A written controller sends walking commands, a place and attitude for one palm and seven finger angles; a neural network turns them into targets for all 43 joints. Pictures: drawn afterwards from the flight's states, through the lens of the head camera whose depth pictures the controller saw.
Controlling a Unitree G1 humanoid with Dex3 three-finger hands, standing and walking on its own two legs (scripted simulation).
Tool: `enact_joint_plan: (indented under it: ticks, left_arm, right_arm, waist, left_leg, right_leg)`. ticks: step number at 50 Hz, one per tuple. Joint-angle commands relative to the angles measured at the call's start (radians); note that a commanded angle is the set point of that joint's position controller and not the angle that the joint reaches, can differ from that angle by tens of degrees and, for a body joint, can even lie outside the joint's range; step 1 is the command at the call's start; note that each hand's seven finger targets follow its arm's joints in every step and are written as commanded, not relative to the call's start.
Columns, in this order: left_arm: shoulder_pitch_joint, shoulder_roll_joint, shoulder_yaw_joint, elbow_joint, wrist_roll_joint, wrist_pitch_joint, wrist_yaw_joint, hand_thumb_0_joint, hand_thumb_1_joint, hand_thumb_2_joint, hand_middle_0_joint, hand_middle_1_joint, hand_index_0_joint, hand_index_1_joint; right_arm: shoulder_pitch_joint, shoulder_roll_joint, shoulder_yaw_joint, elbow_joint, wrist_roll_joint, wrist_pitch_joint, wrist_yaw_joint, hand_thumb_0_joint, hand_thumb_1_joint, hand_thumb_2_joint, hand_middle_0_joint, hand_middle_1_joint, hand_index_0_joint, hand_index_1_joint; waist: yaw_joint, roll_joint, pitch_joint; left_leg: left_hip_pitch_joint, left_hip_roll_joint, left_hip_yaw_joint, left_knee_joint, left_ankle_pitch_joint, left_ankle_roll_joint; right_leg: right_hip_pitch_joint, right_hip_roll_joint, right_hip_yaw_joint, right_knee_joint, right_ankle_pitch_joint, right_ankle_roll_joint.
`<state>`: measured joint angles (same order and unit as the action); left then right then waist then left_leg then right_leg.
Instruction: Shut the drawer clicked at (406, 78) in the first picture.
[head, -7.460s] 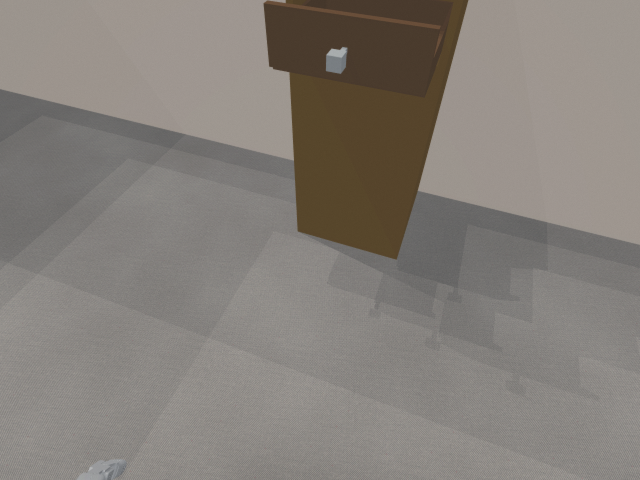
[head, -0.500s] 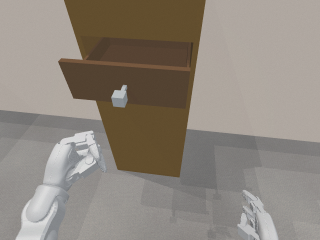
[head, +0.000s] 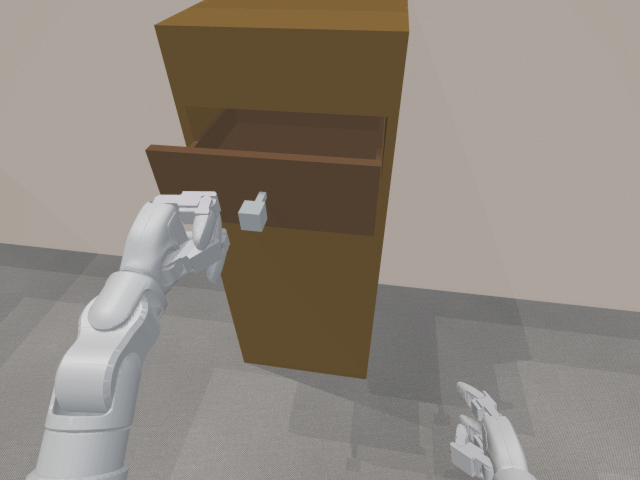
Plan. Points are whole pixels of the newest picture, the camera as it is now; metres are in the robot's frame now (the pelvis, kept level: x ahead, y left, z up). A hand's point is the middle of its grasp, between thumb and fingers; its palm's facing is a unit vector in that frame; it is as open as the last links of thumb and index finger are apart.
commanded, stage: raise the hand and make a fist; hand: left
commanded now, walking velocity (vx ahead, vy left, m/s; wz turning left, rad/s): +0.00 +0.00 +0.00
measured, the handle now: (256, 208) +0.49 +0.17 +0.10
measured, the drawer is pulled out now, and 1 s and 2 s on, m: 0.17 0.17 0.17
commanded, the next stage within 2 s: bring the fist close to the handle in 0.28 s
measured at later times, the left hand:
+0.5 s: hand (235, 246) +0.31 +0.14 +0.19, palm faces -0.04 -1.00 -0.04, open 3.3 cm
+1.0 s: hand (254, 253) +0.35 +0.13 +0.14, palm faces -0.03 -1.00 -0.03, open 3.3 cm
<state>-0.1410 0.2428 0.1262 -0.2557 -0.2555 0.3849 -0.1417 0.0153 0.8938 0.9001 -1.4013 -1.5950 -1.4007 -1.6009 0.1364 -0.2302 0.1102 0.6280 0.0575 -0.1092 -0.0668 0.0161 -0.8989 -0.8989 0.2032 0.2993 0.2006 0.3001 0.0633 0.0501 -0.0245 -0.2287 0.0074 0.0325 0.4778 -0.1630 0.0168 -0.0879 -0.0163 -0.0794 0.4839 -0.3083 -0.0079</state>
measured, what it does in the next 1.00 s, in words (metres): stands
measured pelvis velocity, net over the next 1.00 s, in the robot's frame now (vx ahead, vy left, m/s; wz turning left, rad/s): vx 0.03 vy -0.02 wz -0.02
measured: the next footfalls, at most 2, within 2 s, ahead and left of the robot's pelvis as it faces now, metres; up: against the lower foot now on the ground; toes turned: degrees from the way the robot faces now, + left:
none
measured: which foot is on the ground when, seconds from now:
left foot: down 0.00-1.00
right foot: down 0.00-1.00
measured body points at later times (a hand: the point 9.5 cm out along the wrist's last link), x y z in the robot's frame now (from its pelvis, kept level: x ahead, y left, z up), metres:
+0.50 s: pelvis +0.01 -0.02 +0.00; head -0.03 -0.04 +0.45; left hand +0.30 +0.19 +0.19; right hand +0.21 -0.23 -0.07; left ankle +0.07 +0.11 -0.74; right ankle -0.02 -0.11 -0.74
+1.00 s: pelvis +0.03 -0.02 +0.00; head +0.01 -0.04 +0.45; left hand +0.34 +0.19 +0.14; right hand +0.20 -0.25 -0.09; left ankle +0.07 +0.11 -0.74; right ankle -0.02 -0.11 -0.74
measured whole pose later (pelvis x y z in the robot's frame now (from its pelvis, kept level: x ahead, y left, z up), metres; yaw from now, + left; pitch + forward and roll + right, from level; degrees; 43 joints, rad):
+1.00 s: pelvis +0.03 -0.02 +0.00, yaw -1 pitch -1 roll +0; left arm -0.15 0.22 0.15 0.07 -0.22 0.13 -0.15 0.02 0.90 0.90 -1.40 -1.60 -1.40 -1.60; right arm 0.20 -0.25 0.05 0.62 0.05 -0.09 -0.07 0.01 -0.90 -0.90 0.20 0.30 0.20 0.30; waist 0.02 0.04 -0.02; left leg -0.27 0.03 0.04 0.51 -0.21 -0.01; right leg -0.14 0.00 -0.06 0.52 -0.35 -0.03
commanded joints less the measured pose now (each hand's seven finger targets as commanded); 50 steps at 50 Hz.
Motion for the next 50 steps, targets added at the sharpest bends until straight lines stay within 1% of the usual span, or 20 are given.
enact_joint_plan:
  ticks: [1,2,7,10,12,15,17,20,22,23,25,27,28,32,38,40,42,46,47,50]
  left_arm:
    - [-0.274,0.112,0.070,-0.168,-0.003,-0.023,0.011,0.000,0.900,0.900,-1.400,-1.600,-1.400,-1.600]
    - [-0.267,0.136,0.094,-0.164,-0.006,-0.029,0.017,0.000,0.900,0.900,-1.400,-1.600,-1.400,-1.600]
    - [-0.310,0.189,0.142,-0.200,-0.005,-0.083,0.023,0.000,0.900,0.900,-1.400,-1.600,-1.400,-1.600]
    - [-0.364,0.137,0.079,-0.185,-0.006,-0.103,0.008,0.000,0.900,0.900,-1.400,-1.600,-1.400,-1.600]
    - [-0.349,0.130,0.065,-0.146,-0.005,-0.106,0.000,0.000,0.900,0.900,-1.400,-1.600,-1.400,-1.600]
    - [-0.328,0.127,0.065,-0.142,-0.008,-0.098,-0.011,0.000,0.900,0.900,-1.400,-1.600,-1.400,-1.600]
    - [-0.310,0.169,0.107,-0.101,-0.010,-0.090,-0.011,0.000,0.900,0.900,-1.400,-1.600,-1.400,-1.600]
    - [-0.343,0.155,0.102,-0.105,-0.010,-0.086,-0.009,0.000,0.900,0.900,-1.400,-1.600,-1.400,-1.600]
    - [-0.298,0.153,0.114,-0.055,-0.013,-0.089,-0.006,0.000,0.900,0.900,-1.400,-1.600,-1.400,-1.600]
    - [-0.310,0.151,0.112,-0.053,-0.011,-0.097,-0.007,0.000,0.900,0.900,-1.400,-1.600,-1.400,-1.600]
    - [-0.325,0.115,0.076,-0.078,-0.003,-0.118,-0.007,0.000,0.900,0.900,-1.400,-1.600,-1.400,-1.600]
    - [-0.334,0.124,0.074,-0.064,0.007,-0.145,0.000,0.000,0.900,0.900,-1.400,-1.600,-1.400,-1.600]
    - [-0.348,0.108,0.057,-0.074,0.010,-0.159,-0.002,0.000,0.900,0.900,-1.400,-1.600,-1.400,-1.600]
    - [-0.307,0.133,0.084,-0.021,0.020,-0.199,0.002,0.000,0.900,0.900,-1.400,-1.600,-1.400,-1.600]
    - [-0.355,0.119,0.073,0.023,0.026,-0.246,0.007,0.000,0.900,0.900,-1.400,-1.600,-1.400,-1.600]
    - [-0.313,0.121,0.087,0.037,0.027,-0.263,0.004,0.000,0.900,0.900,-1.400,-1.600,-1.400,-1.600]
    - [-0.307,0.126,0.090,0.089,0.022,-0.279,-0.002,0.000,0.900,0.900,-1.400,-1.600,-1.400,-1.600]
    - [-0.331,0.119,0.083,0.082,0.027,-0.322,-0.008,0.000,0.900,0.900,-1.400,-1.600,-1.400,-1.600]
    - [-0.310,0.115,0.072,0.107,0.029,-0.332,-0.007,0.000,0.900,0.900,-1.400,-1.600,-1.400,-1.600]
    - [-0.357,0.103,0.062,0.154,0.026,-0.357,-0.009,0.000,0.900,0.900,-1.400,-1.600,-1.400,-1.600]
  right_arm:
    - [-0.208,-0.104,-0.052,-0.196,0.007,-0.038,-0.007,0.000,-0.900,-0.900,0.200,0.300,0.200,0.300]
    - [-0.212,-0.108,-0.054,-0.196,0.006,-0.038,-0.007,0.000,-0.900,-0.900,0.200,0.300,0.200,0.300]
    - [-0.205,-0.108,-0.059,-0.197,0.001,-0.041,-0.013,0.000,-0.900,-0.900,0.200,0.300,0.200,0.300]
    - [-0.200,-0.103,-0.056,-0.192,0.006,-0.050,-0.016,0.000,-0.900,-0.900,0.200,0.300,0.200,0.300]
    - [-0.193,-0.108,-0.060,-0.187,0.009,-0.062,-0.019,0.000,-0.900,-0.900,0.200,0.300,0.200,0.300]
    - [-0.186,-0.110,-0.062,-0.188,0.008,-0.068,-0.020,0.000,-0.900,-0.900,0.200,0.300,0.200,0.300]
    - [-0.181,-0.117,-0.065,-0.177,0.008,-0.066,-0.020,0.000,-0.900,-0.900,0.200,0.300,0.200,0.300]
    - [-0.186,-0.112,-0.062,-0.181,0.006,-0.063,-0.020,0.000,-0.900,-0.900,0.200,0.300,0.200,0.300]
    - [-0.176,-0.116,-0.066,-0.177,0.005,-0.059,-0.018,0.000,-0.900,-0.900,0.200,0.300,0.200,0.300]
    - [-0.170,-0.116,-0.065,-0.176,0.005,-0.055,-0.018,0.000,-0.900,-0.900,0.200,0.300,0.200,0.300]
    - [-0.168,-0.109,-0.069,-0.186,0.005,-0.058,-0.014,0.000,-0.900,-0.900,0.200,0.300,0.200,0.300]
    - [-0.148,-0.113,-0.072,-0.181,0.001,-0.059,-0.013,0.000,-0.900,-0.900,0.200,0.300,0.200,0.300]
    - [-0.149,-0.111,-0.074,-0.185,0.001,-0.060,-0.013,0.000,-0.900,-0.900,0.200,0.300,0.200,0.300]
    - [-0.126,-0.114,-0.079,-0.180,-0.003,-0.053,-0.011,0.000,-0.900,-0.900,0.200,0.300,0.200,0.300]
    - [-0.103,-0.115,-0.087,-0.179,-0.005,-0.044,-0.011,0.000,-0.900,-0.900,0.200,0.300,0.200,0.300]
    - [-0.096,-0.115,-0.090,-0.185,-0.007,-0.042,-0.010,0.000,-0.900,-0.900,0.200,0.300,0.200,0.300]
    - [-0.081,-0.119,-0.094,-0.177,-0.007,-0.039,-0.008,0.000,-0.900,-0.900,0.200,0.300,0.200,0.300]
    - [-0.065,-0.118,-0.102,-0.180,-0.007,-0.038,-0.006,0.000,-0.900,-0.900,0.200,0.300,0.200,0.300]
    - [-0.062,-0.121,-0.103,-0.180,-0.008,-0.039,-0.004,0.000,-0.900,-0.900,0.200,0.300,0.200,0.300]
    - [-0.047,-0.124,-0.106,-0.168,-0.006,-0.035,-0.008,0.000,-0.900,-0.900,0.200,0.300,0.200,0.300]
  waist:
    - [0.002,-0.045,-0.119]
    - [0.007,-0.073,-0.110]
    - [0.002,-0.040,-0.143]
    - [-0.019,0.005,-0.109]
    - [-0.018,-0.013,-0.098]
    - [-0.014,-0.037,-0.133]
    - [-0.007,-0.079,-0.118]
    - [-0.010,-0.055,-0.134]
    - [-0.006,-0.092,-0.131]
    - [-0.013,-0.102,-0.133]
    - [-0.017,-0.050,-0.148]
    - [-0.021,-0.080,-0.161]
    - [-0.026,-0.055,-0.167]
    - [-0.022,-0.089,-0.172]
    - [-0.036,-0.064,-0.189]
    - [-0.026,-0.043,-0.217]
    - [-0.034,-0.102,-0.201]
    - [-0.040,-0.032,-0.230]
    - [-0.042,-0.063,-0.210]
    - [-0.058,-0.060,-0.193]
  left_leg:
    - [0.187,-0.014,-0.047,-0.071,-0.016,0.010]
    - [0.181,-0.013,-0.046,-0.069,-0.014,0.013]
    - [0.211,-0.013,-0.030,-0.060,0.014,0.015]
    - [0.218,-0.014,-0.031,-0.066,-0.008,0.012]
    - [0.213,-0.015,-0.032,-0.064,-0.018,0.014]
    - [0.222,-0.019,-0.032,-0.058,0.018,0.018]
    - [0.203,-0.019,-0.028,-0.053,0.014,0.018]
    - [0.208,-0.022,-0.026,-0.050,0.033,0.019]
    - [0.196,-0.021,-0.023,-0.041,0.047,0.020]
    - [0.193,-0.019,-0.023,-0.042,0.052,0.021]
    - [0.211,-0.022,-0.018,-0.032,0.078,0.020]
    - [0.212,-0.020,-0.018,-0.025,0.093,0.021]
    - [0.217,-0.020,-0.016,-0.024,0.092,0.022]
    - [0.202,-0.018,-0.013,-0.012,0.121,0.022]
    - [0.199,-0.018,-0.011,0.000,0.143,0.021]
    - [0.202,-0.019,-0.008,0.006,0.173,0.019]
    - [0.177,-0.016,-0.008,0.011,0.160,0.021]
    - [0.195,-0.016,-0.007,0.022,0.188,0.017]
    - [0.177,-0.013,-0.006,0.027,0.179,0.021]
    - [0.164,-0.014,-0.009,0.030,0.149,0.019]
  right_leg:
    - [-0.153,0.028,0.023,-0.123,0.078,-0.010]
    - [-0.156,0.028,0.030,-0.135,0.076,-0.006]
    - [-0.143,0.026,0.044,-0.150,0.088,-0.005]
    - [-0.164,0.025,0.038,-0.151,0.075,-0.007]
    - [-0.173,0.028,0.041,-0.160,0.070,-0.004]
    - [-0.152,0.023,0.042,-0.147,0.123,-0.001]
    - [-0.154,0.024,0.046,-0.160,0.112,0.004]
    - [-0.144,0.019,0.045,-0.141,0.145,0.003]
    - [-0.147,0.022,0.050,-0.143,0.170,0.009]
    - [-0.140,0.018,0.047,-0.135,0.180,0.008]
    - [-0.147,0.019,0.045,-0.117,0.228,0.006]
    - [-0.147,0.025,0.039,-0.108,0.244,0.006]
    - [-0.150,0.020,0.043,-0.104,0.248,0.006]
    - [-0.140,0.024,0.042,-0.090,0.298,0.008]
    - [-0.140,0.021,0.042,-0.072,0.336,0.005]
    - [-0.121,0.021,0.041,-0.055,0.382,0.002]
    - [-0.133,0.024,0.040,-0.059,0.377,0.010]
    - [-0.140,0.025,0.037,-0.037,0.398,0.000]
    - [-0.152,0.027,0.040,-0.040,0.389,0.005]
    - [-0.181,0.030,0.040,-0.038,0.352,0.004]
